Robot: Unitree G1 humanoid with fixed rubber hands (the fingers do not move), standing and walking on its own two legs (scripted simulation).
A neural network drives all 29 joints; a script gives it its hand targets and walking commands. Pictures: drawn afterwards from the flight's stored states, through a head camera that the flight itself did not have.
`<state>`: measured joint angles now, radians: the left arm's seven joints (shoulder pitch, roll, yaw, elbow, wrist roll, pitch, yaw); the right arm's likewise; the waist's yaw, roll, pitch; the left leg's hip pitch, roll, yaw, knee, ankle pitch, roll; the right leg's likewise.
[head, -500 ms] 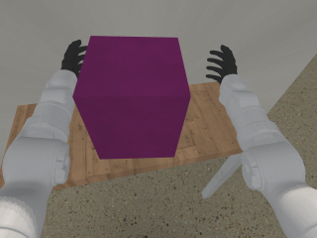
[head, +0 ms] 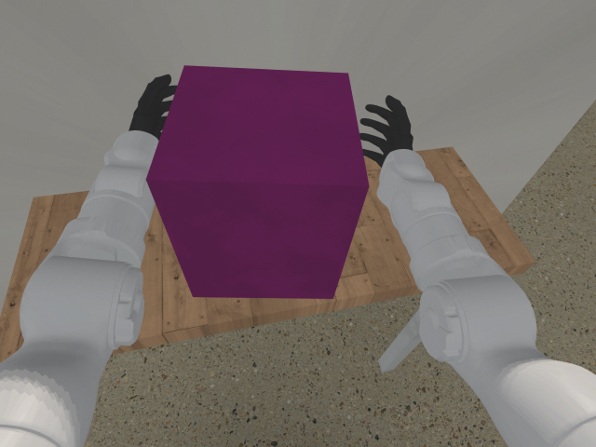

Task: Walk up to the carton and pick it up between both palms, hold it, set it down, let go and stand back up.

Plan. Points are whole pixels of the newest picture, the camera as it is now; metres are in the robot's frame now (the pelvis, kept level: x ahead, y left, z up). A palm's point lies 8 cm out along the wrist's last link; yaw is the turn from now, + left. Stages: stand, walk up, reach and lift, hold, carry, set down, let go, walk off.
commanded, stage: reach and lift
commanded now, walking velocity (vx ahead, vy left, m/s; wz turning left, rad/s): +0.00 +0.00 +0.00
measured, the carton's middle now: (265, 192) +0.42 +0.01 +0.10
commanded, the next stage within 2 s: none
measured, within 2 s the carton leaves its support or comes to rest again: leaves its support in 1.04 s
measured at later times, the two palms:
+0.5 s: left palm (169, 137) +0.47 +0.13 +0.16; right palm (397, 155) +0.43 -0.17 +0.15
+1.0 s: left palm (167, 148) +0.44 +0.13 +0.16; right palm (407, 168) +0.40 -0.17 +0.15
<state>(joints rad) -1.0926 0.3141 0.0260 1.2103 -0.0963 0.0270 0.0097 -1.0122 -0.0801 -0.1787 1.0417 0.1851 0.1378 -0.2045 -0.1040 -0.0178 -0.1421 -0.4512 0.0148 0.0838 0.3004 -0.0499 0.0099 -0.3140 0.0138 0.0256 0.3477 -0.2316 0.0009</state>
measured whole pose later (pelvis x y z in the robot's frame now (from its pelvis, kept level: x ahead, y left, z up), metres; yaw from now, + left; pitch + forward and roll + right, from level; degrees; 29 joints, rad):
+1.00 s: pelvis +0.01 -0.01 +0.00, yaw +0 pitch +2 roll +0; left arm -1.01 0.17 0.39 1.21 0.29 0.06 -0.06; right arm -0.91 0.07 -0.55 1.02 -0.25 0.06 -0.11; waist -0.10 -0.03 -0.10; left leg -0.24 0.01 0.09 0.30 -0.09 0.01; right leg -0.10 0.01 0.03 0.33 -0.25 0.01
